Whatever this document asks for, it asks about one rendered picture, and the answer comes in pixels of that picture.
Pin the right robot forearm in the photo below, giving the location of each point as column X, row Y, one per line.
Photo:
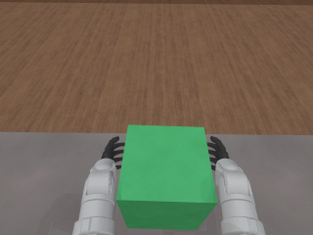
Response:
column 239, row 216

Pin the left robot forearm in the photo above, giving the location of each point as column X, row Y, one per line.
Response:
column 98, row 200

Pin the robot left hand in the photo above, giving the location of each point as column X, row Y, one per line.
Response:
column 110, row 153

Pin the carton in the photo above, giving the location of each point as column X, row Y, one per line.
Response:
column 165, row 180

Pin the robot right hand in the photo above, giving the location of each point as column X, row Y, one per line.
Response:
column 219, row 153

